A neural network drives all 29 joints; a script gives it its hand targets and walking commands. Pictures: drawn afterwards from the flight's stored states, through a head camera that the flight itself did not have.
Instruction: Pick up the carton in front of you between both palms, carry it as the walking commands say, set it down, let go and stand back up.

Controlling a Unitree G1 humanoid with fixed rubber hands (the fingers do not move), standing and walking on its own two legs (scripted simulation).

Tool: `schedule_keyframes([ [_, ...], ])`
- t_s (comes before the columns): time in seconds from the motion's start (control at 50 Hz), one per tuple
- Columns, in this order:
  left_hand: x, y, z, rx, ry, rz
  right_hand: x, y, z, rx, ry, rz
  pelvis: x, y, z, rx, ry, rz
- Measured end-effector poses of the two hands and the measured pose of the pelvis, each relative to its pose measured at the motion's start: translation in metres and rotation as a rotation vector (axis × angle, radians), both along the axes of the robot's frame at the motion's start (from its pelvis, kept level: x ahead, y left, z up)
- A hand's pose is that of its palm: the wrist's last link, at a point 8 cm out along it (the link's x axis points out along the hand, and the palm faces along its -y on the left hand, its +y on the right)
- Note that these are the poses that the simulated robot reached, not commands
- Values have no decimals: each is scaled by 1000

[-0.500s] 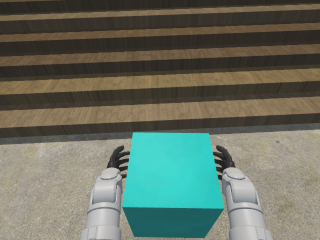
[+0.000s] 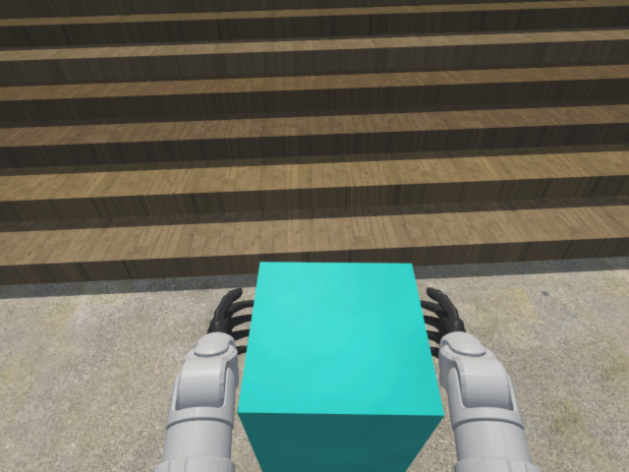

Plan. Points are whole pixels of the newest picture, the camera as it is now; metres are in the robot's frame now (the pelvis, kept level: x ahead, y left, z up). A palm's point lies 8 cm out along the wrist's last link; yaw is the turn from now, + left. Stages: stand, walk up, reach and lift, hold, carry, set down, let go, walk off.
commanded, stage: hold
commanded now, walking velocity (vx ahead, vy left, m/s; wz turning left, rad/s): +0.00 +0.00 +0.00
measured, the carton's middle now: (334, 372) +0.28 +0.00 -0.02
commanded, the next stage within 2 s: carry in 1.34 s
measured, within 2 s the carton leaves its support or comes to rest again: neither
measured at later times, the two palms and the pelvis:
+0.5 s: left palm (221, 345) +0.28 +0.15 +0.05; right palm (451, 344) +0.28 -0.15 +0.05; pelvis -0.01 +0.00 +0.00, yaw +0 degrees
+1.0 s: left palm (221, 345) +0.28 +0.15 +0.05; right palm (450, 344) +0.28 -0.15 +0.05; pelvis +0.00 +0.00 +0.00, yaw +0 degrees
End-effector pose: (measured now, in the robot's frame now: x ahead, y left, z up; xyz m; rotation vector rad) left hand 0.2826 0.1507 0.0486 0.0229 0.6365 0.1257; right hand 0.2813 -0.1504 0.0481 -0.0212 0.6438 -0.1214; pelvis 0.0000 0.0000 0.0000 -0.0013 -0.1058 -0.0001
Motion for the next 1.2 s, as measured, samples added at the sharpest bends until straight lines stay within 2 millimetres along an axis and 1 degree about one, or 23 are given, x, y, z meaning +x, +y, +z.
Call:
schedule_keyframes([
  [0.18,-5,0,-1,-7,25,6,-4,0,-1,7,25,-4,-8,0,-1,0,-19,0],
  [0.34,-5,0,0,-13,18,11,-4,0,0,14,18,-8,-12,-1,-2,0,-20,0],
  [0.86,-1,0,-1,2,23,1,-1,0,-1,0,22,2,-3,-1,0,-1,-15,1],
  [1.2,-3,0,-1,0,22,2,-2,0,-1,3,22,-1,-6,0,-1,-1,-16,1],
])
